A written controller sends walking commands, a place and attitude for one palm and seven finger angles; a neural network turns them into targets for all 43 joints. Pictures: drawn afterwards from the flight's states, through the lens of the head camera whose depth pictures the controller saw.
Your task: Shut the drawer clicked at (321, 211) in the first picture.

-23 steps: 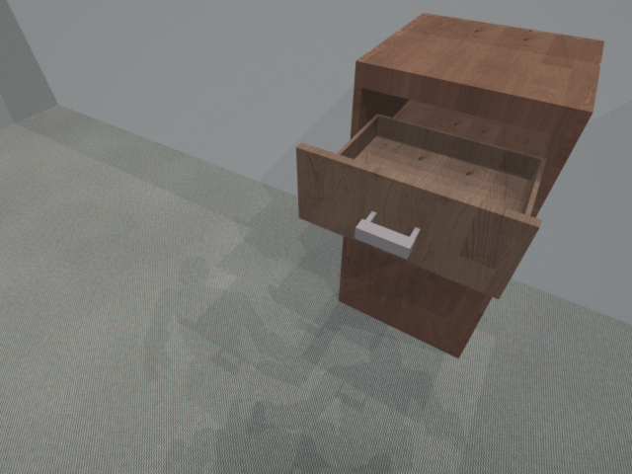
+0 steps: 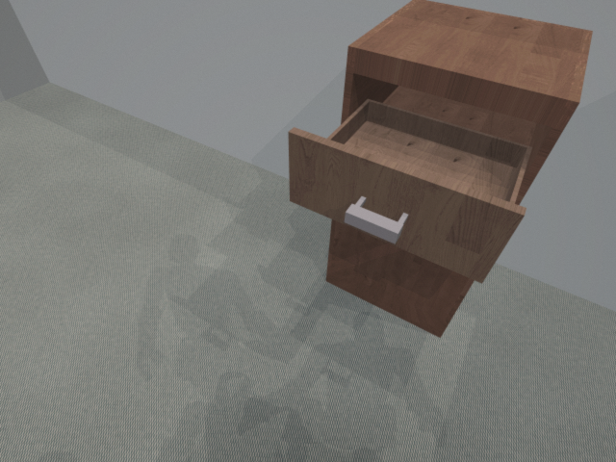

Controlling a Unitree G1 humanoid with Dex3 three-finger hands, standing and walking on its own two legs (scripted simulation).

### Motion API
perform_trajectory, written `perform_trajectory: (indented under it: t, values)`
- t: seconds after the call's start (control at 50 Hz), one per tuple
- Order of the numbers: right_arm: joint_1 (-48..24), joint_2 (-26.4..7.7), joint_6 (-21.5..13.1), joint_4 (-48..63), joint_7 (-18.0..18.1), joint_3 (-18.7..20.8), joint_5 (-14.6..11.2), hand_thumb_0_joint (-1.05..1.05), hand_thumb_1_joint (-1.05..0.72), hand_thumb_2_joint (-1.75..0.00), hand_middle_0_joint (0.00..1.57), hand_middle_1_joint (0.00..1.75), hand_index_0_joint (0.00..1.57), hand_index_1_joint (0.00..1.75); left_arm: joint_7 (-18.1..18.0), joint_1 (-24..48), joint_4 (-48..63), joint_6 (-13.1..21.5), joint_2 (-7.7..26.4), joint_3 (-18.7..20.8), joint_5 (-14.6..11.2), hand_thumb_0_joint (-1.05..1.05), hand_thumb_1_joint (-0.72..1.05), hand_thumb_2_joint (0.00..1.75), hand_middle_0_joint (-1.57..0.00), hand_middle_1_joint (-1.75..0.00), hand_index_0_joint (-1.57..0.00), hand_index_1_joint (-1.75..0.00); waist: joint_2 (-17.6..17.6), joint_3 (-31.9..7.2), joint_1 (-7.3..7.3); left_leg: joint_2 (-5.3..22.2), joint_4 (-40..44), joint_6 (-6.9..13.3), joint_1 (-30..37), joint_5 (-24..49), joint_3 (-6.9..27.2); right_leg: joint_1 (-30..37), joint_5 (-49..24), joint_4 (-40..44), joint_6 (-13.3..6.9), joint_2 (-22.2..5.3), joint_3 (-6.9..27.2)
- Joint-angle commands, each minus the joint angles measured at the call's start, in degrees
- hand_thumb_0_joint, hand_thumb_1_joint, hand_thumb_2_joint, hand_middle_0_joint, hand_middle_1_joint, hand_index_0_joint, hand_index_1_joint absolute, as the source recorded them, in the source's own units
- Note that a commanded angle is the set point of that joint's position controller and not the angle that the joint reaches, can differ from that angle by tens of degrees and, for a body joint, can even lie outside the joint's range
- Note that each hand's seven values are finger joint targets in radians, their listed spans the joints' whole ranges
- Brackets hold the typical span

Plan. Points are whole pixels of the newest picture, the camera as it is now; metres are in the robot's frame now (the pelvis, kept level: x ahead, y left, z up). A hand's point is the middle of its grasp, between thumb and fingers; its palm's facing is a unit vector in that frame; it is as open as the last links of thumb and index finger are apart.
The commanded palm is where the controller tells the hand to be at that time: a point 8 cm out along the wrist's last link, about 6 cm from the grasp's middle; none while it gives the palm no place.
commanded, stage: stand and wait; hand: left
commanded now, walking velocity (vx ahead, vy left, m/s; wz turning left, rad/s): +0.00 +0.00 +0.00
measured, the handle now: (377, 216) +0.54 -0.10 +0.00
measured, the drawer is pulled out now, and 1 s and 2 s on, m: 0.29 0.29 0.29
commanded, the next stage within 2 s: look at it before walking up in 0.36 s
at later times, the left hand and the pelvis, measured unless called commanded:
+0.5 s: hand out of the picture +0.09 +0.24 -0.15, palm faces -0.03 -0.95 -0.32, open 7.4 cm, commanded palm none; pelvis +0.01 +0.00 +0.00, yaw +0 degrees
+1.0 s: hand out of the picture +0.09 +0.24 -0.15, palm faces -0.03 -0.95 -0.32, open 7.4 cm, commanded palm none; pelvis +0.02 +0.00 +0.01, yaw +0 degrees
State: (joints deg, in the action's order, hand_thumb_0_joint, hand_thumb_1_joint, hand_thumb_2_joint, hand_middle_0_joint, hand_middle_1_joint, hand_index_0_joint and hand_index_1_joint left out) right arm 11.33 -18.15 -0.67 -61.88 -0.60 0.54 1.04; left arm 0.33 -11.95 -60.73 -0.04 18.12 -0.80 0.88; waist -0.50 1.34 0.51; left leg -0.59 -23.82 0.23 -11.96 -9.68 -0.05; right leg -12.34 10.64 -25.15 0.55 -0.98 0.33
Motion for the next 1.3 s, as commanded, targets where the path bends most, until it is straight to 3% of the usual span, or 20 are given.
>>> perform_trajectory:
  t: [0.0,0.24,0.48,0.76,1.08,1.14,1.2,1.24,1.28]
  values:
    - [-3.3,-11.3,-1.6,3.0,0.8,2.2,-0.4,0.0,-0.9,-0.9,0.2,0.3,0.2,0.3,-1.1,2.9,3.6,1.8,11.8,2.5,-0.1,0.0,0.9,0.9,-0.2,-0.3,-0.2,-0.3,0.6,-0.8,-0.17,6.1,6.3,1.4,-0.9,-5.3,6.7,-0.4,6.5,7.1,-2.2,-5.7,7.0]
    - [-4.3,-11.6,-1.7,1.7,1.0,2.0,-0.6,0.0,-0.9,-0.9,0.2,0.3,0.2,0.3,-1.2,3.9,2.4,1.8,12.0,2.5,-0.1,0.0,0.9,0.9,-0.2,-0.3,-0.2,-0.3,0.7,-1.8,-0.43,6.9,6.9,1.4,0.8,-0.1,6.6,2.3,0.6,6.8,-1.9,-5.9,5.8]
    - [-6.2,-11.8,-1.6,1.7,0.9,1.9,-0.5,0.0,-0.9,-0.9,0.2,0.3,0.2,0.3,-1.1,5.1,2.5,1.8,12.2,2.5,0.0,0.0,0.9,0.9,-0.2,-0.3,-0.2,-0.3,0.2,-1.0,-0.4,6.6,7.6,1.1,2.0,0.7,6.3,2.2,0.0,8.0,-1.7,-6.0,5.9]
    - [-6.4,-11.8,-1.7,1.3,1.0,1.7,-0.6,0.0,-0.9,-0.9,0.2,0.3,0.2,0.3,-1.1,5.1,2.0,1.9,12.1,2.5,-0.1,0.0,0.9,0.9,-0.2,-0.3,-0.2,-0.3,-0.2,-3.3,-0.36,7.0,7.6,1.0,4.3,4.6,6.1,4.4,-3.9,8.1,-1.6,-6.2,5.3]
    - [-5.9,-11.4,-1.6,0.7,1.3,1.6,-0.5,0.0,-0.9,-0.9,0.2,0.3,0.2,0.3,-1.2,4.9,1.7,1.8,11.8,2.6,-0.1,0.0,0.9,0.9,-0.2,-0.3,-0.2,-0.3,0.2,-1.1,-0.4,7.1,8.1,0.6,4.8,4.3,5.3,3.4,-4.3,8.8,-1.7,-5.8,6.2]
    - [-2.1,-5.0,-0.6,0.6,1.7,0.8,-0.4,0.0,-0.9,-0.9,0.2,0.3,0.2,0.3,-1.4,2.2,1.8,0.1,6.4,2.1,-0.2,0.0,0.9,0.9,-0.2,-0.3,-0.2,-0.3,0.5,-1.6,-0.07,7.7,4.2,-0.3,5.8,6.4,2.4,0.9,-9.7,5.3,-1.3,-5.7,7.1]
    - [-1.2,-5.8,0.4,2.7,2.1,1.9,-0.3,0.0,-0.9,-0.9,0.2,0.3,0.2,0.3,-1.2,1.5,4.0,-1.1,6.9,3.0,0.0,0.0,0.9,0.9,-0.2,-0.3,-0.2,-0.3,0.7,-0.1,0.01,8.6,2.3,-0.1,5.1,2.6,1.2,-3.5,-8.4,1.9,-1.5,-4.6,8.3]
    - [-0.6,-6.6,0.6,4.4,2.4,2.8,-0.3,0.0,-0.9,-0.9,0.2,0.3,0.2,0.3,-0.9,1.1,5.6,-1.5,6.7,3.5,0.1,0.0,0.9,0.9,-0.2,-0.3,-0.2,-0.3,1.8,-0.6,0.12,10.4,2.0,0.8,5.6,2.2,1.5,-6.0,-8.4,-1.9,-1.4,-2.9,7.8]
    - [-1.2,-7.4,0.9,6.0,2.4,3.6,-0.2,0.0,-0.9,-0.9,0.2,0.3,0.2,0.3,-0.6,0.6,7.0,-1.9,5.6,3.8,0.2,0.0,0.9,0.9,-0.2,-0.3,-0.2,-0.3,4.7,0.2,-0.28,13.3,3.7,2.5,4.1,-1.2,3.3,-8.4,-3.9,-6.9,-0.8,-0.5,6.1]
